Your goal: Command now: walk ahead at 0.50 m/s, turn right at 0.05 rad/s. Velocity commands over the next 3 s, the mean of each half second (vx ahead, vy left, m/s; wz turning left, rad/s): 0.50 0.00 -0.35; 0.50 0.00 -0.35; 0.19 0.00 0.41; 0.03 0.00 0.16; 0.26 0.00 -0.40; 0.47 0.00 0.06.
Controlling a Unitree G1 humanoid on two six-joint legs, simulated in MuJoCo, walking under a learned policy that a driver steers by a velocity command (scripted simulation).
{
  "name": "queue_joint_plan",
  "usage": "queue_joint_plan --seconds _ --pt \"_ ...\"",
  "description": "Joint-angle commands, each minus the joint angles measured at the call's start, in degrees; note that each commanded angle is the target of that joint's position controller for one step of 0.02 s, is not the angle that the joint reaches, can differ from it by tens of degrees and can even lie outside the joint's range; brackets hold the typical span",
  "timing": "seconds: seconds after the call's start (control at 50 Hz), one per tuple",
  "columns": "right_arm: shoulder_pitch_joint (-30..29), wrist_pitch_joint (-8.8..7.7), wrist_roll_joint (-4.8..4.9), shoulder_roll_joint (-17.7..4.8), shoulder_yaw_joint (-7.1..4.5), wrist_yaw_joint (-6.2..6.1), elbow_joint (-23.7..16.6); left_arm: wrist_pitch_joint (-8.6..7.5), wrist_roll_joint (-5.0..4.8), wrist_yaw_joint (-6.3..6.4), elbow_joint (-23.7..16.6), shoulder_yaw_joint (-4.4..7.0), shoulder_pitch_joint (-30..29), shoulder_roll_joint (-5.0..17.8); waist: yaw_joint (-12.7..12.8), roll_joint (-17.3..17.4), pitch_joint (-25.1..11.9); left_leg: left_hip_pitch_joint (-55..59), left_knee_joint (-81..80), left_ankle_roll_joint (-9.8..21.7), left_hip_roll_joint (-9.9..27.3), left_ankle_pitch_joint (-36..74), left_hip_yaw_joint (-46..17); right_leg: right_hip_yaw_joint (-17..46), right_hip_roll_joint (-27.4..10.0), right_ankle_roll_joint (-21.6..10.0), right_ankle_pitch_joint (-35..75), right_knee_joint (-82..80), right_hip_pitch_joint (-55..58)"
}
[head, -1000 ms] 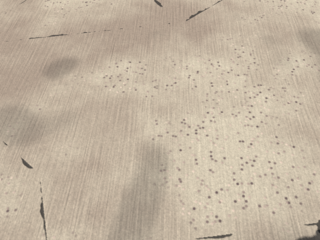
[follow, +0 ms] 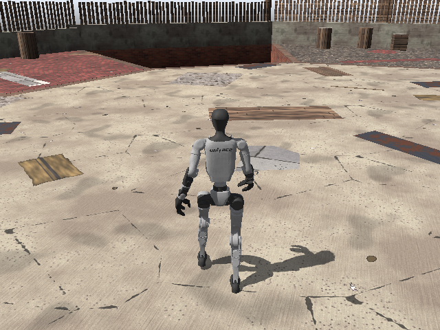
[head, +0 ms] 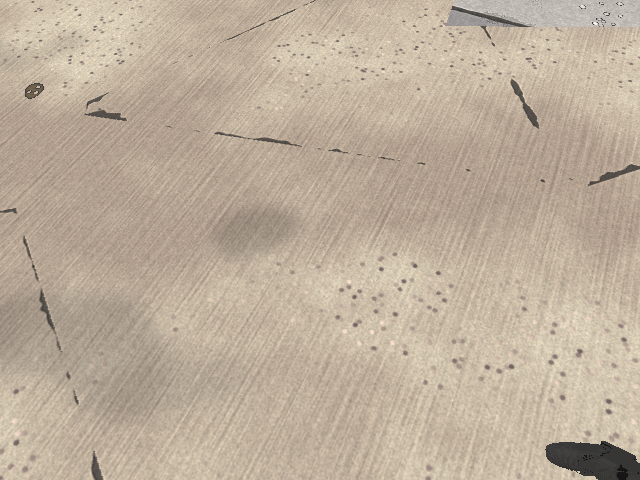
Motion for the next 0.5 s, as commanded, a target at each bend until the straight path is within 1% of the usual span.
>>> queue_joint_plan --seconds 0.02,0.04,0.06,0.08,0.1,0.12,0.14,0.16,0.18,0.2,0.22,0.24,0.28,0.3,0.32,0.36,0.4,0.46,0.5 --pt "-4.75 -1.54 0.15 -5.33 -1.76 0.54 -5.71 0.37 -0.30 0.58 -1.53 2.60 1.06 10.39 -2.63 -6.80 1.55 3.50 -3.43 1.84 -1.47 -3.10 0.50 9.96 -16.50 -8.22 23.83 -0.07 -0.07" --pt "-1.59 -1.74 -0.01 -6.45 -2.37 0.44 -5.05 0.67 -0.30 0.73 -1.58 2.77 0.15 11.06 -4.94 -7.11 -0.11 8.79 -4.96 2.75 -2.61 -4.39 1.38 9.69 -15.90 -7.48 30.15 3.57 -0.20" --pt "5.36 -1.81 -0.25 -8.54 -3.57 0.02 -3.07 0.83 -0.19 0.81 -1.76 2.55 -0.63 10.74 -8.74 -6.28 -4.45 19.41 -6.68 4.20 -3.48 -3.55 2.36 7.89 -13.36 -6.14 36.08 11.20 -2.40" --pt "14.98 -1.71 -0.99 -11.77 -4.79 -0.65 -1.27 0.61 0.68 0.81 -3.00 1.54 -1.56 8.42 -13.18 -4.31 -12.17 35.70 -3.82 6.99 2.57 -1.92 -2.71 6.02 -10.47 -4.14 29.43 24.35 -11.11" --pt "21.28 -1.03 -1.94 -17.26 -6.22 -1.15 -0.35 -0.31 0.86 0.69 -4.55 -0.42 4.51 2.12 -12.62 8.97 -21.71 58.32 -4.80 14.77 17.95 -8.88 -25.30 1.01 -2.04 0.36 4.31 46.57 -33.57" --pt "22.63 -0.56 -1.38 -13.04 -5.18 -1.09 0.08 -1.08 -0.03 0.60 -3.65 0.01 4.55 4.40 -13.42 11.57 -24.35 57.22 -11.62 16.44 20.85 -16.40 -37.28 7.38 -1.20 0.68 -16.63 55.48 -40.30" --pt "19.40 -0.43 -0.89 -10.14 -4.15 -1.20 0.38 -1.13 -1.43 0.47 -4.62 1.53 -0.02 8.78 -13.06 7.11 -14.65 49.74 -13.29 13.89 18.90 -19.76 -29.66 8.05 -4.12 0.49 -13.26 59.05 -44.39" --pt "15.61 -0.46 -0.69 -8.48 -3.59 -1.20 0.25 -0.96 -1.33 0.55 -5.51 1.58 -3.30 8.57 -11.48 4.70 -9.11 41.99 -15.03 12.35 16.64 -18.13 -22.58 6.29 -6.59 0.52 -8.52 57.82 -44.11" --pt "12.20 -0.66 -0.84 -6.67 -3.07 -0.99 0.50 -0.54 -0.62 0.68 -5.79 1.72 -4.99 7.88 -9.75 3.38 -4.92 35.09 -17.54 11.59 14.25 -15.12 -17.44 5.66 -8.09 0.82 -4.97 55.11 -42.58" --pt "9.94 -1.19 -1.27 -5.40 -2.75 -0.85 0.64 0.29 -0.25 0.82 -5.44 1.98 -4.15 6.93 -7.80 4.37 -2.80 29.90 -20.05 10.76 12.38 -12.45 -12.91 6.00 -9.58 0.98 -1.97 53.25 -39.45" --pt "8.58 -1.68 -1.53 -5.43 -2.96 -0.77 1.06 1.04 -0.39 0.77 -5.06 1.81 -2.76 5.58 -6.46 5.60 -2.11 26.21 -21.93 11.03 11.92 -9.92 -10.25 5.86 -10.15 1.46 -0.29 52.71 -36.48" --pt "7.76 -2.19 -1.51 -5.34 -3.15 -0.74 1.57 1.69 -0.44 0.77 -4.81 1.68 -2.25 4.38 -5.72 4.85 -1.46 24.39 -23.19 11.41 11.75 -6.59 -7.51 5.76 -10.35 1.92 0.77 52.25 -35.68" --pt "7.43 -2.86 -1.72 -6.12 -3.63 -0.90 2.76 2.40 -0.23 0.99 -5.58 1.86 -3.91 3.91 -5.19 2.70 -0.14 23.59 -24.51 11.43 11.43 -1.42 -2.78 6.37 -10.46 2.44 4.59 50.06 -37.48" --pt "7.72 -2.94 -1.75 -6.56 -3.82 -1.08 3.39 2.48 -0.05 0.99 -6.21 1.88 -5.17 3.75 -5.28 1.95 0.36 24.40 -24.63 11.42 11.45 0.92 -0.76 6.76 -10.50 2.66 7.18 47.62 -39.03" --pt "8.28 -2.91 -1.72 -7.03 -4.01 -1.29 3.97 2.36 0.09 0.78 -6.77 1.79 -6.52 3.42 -5.66 1.44 0.57 25.27 -24.74 11.25 11.20 2.40 1.15 6.73 -10.48 2.67 10.26 44.45 -39.70" --pt "8.63 -2.58 -1.59 -7.96 -4.23 -1.71 4.72 1.91 0.05 -0.03 -7.68 1.46 -9.50 2.56 -6.58 0.87 1.08 26.20 -24.98 10.33 10.09 3.55 5.17 5.17 -10.07 2.24 16.42 36.93 -38.65" --pt "9.99 -2.16 -1.26 -9.18 -4.55 -2.08 5.55 1.65 0.11 -0.90 -9.15 1.01 -13.92 1.78 -8.38 0.01 2.27 27.48 -25.31 9.90 10.40 3.61 7.67 2.74 -9.56 1.64 19.87 30.81 -37.78" --pt "12.87 -1.13 -0.47 -10.66 -5.10 -2.27 7.19 1.70 0.05 -1.91 -11.86 0.78 -19.23 1.72 -10.29 -0.73 4.06 33.03 -24.30 9.37 12.28 4.36 9.47 0.88 -9.14 0.20 18.78 25.20 -39.54" --pt "13.86 -0.20 0.18 -11.44 -5.46 -2.31 8.02 1.81 0.08 -2.50 -13.58 0.96 -21.29 2.30 -10.45 -0.44 4.45 37.37 -21.91 8.52 13.39 8.09 10.53 -0.54 -8.42 -1.17 14.96 23.04 -40.41"
Next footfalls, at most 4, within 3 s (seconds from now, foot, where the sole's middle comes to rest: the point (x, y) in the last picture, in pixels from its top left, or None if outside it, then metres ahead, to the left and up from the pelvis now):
0.08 left None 0.22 0.13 -0.78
0.60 right None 0.46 -0.16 -0.78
1.12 left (408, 333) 0.81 -0.07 -0.78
1.60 right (503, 350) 0.79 -0.29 -0.78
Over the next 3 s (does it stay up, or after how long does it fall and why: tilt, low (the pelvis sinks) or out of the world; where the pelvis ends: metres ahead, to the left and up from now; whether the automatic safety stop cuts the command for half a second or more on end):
stays up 1.11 -0.30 0.00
